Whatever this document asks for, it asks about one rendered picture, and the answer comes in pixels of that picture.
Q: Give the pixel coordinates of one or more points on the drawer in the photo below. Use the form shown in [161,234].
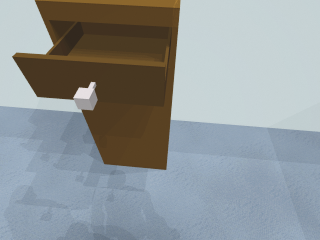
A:
[128,63]

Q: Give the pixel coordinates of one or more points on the handle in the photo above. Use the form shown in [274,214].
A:
[86,98]

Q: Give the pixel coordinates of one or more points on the cabinet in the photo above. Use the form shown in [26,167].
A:
[125,134]

